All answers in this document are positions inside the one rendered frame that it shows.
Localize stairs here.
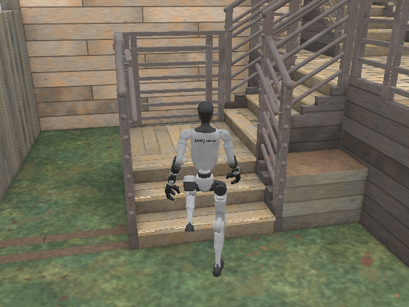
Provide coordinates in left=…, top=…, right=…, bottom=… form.
left=133, top=147, right=275, bottom=249
left=320, top=0, right=409, bottom=56
left=225, top=71, right=332, bottom=156

